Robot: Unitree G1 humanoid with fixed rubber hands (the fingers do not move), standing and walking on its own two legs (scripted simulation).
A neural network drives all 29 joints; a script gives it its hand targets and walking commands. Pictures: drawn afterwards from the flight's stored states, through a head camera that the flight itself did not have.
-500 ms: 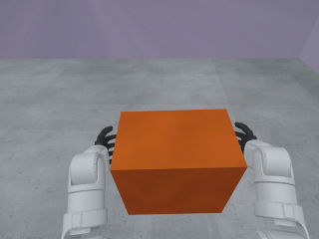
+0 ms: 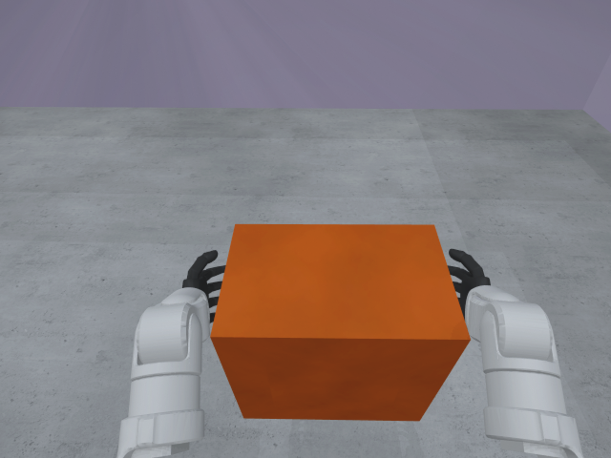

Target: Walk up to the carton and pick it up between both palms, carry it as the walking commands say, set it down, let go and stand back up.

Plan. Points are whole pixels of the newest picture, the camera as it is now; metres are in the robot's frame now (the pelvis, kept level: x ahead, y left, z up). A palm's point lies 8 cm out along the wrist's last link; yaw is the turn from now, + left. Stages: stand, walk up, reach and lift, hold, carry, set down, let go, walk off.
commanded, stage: carry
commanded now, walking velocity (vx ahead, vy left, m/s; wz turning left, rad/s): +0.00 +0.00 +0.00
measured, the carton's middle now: (332, 328) +0.32 -0.01 +0.02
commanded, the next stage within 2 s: none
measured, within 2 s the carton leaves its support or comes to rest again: neither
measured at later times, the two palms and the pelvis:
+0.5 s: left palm (193, 289) +0.34 +0.18 +0.08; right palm (451, 284) +0.35 -0.17 +0.08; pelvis +0.04 +0.01 +0.00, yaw +1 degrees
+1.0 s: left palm (202, 281) +0.36 +0.18 +0.07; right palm (452, 276) +0.37 -0.18 +0.07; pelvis +0.06 +0.00 +0.00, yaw +1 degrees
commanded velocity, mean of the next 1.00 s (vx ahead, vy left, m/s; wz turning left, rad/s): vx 0.00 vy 0.00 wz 0.00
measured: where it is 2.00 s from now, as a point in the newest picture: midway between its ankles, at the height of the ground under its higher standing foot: outside the picture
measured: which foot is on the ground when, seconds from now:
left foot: down 0.00-1.00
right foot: down 0.00-1.00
